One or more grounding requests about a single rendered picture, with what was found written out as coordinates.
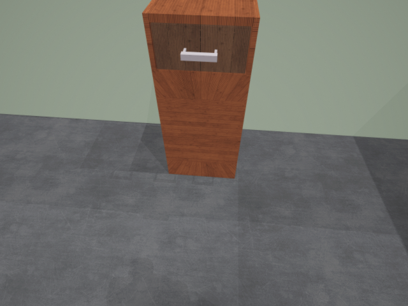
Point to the cabinet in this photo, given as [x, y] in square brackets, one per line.
[202, 112]

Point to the handle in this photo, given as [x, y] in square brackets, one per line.
[198, 56]

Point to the drawer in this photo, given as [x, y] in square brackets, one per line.
[231, 43]

